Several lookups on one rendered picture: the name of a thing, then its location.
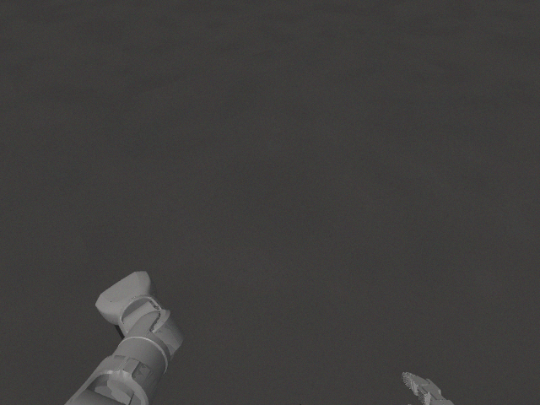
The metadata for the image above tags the right robot hand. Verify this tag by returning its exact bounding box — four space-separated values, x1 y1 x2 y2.
402 372 455 405

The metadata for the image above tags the left robot hand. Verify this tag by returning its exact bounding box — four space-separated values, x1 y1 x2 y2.
95 271 157 326

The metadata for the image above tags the left robot arm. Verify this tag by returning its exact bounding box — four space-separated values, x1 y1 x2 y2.
64 294 185 405

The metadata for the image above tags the cube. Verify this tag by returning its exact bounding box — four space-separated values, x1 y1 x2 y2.
114 325 124 340

